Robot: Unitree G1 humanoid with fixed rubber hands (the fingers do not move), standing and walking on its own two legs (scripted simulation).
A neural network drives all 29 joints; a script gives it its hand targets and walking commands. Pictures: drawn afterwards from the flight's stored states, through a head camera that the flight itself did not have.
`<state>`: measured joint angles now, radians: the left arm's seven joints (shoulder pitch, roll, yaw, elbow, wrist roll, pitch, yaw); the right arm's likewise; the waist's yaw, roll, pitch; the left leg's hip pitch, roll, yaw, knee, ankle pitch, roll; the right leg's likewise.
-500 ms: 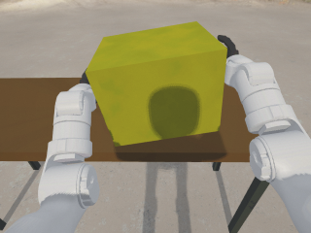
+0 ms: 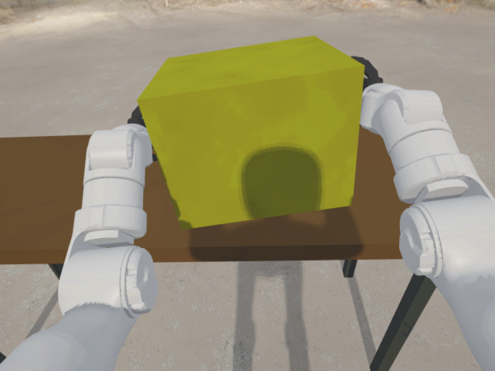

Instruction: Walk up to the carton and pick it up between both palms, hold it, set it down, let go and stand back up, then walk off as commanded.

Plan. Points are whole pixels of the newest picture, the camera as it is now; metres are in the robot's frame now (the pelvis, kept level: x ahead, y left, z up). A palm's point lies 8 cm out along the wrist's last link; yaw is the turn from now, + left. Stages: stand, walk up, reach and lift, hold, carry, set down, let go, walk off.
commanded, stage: hold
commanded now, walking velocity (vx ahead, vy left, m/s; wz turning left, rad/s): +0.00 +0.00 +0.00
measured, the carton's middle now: (252, 125) +0.42 -0.01 +0.26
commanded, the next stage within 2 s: none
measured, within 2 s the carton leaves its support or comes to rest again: neither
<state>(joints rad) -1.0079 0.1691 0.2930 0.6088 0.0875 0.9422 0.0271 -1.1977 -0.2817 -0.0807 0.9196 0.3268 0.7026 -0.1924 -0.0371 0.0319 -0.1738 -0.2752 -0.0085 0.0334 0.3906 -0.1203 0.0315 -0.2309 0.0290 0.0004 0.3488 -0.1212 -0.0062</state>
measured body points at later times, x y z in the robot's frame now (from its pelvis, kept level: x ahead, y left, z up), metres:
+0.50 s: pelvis +0.01 +0.00 +0.00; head -0.06 +0.00 +0.45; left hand +0.41 +0.17 +0.26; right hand +0.41 -0.18 +0.32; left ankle +0.06 +0.09 -0.74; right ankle +0.04 -0.11 -0.74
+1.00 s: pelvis +0.00 +0.00 +0.00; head -0.08 +0.00 +0.44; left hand +0.40 +0.17 +0.28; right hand +0.40 -0.18 +0.33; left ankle +0.06 +0.09 -0.74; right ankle +0.04 -0.11 -0.74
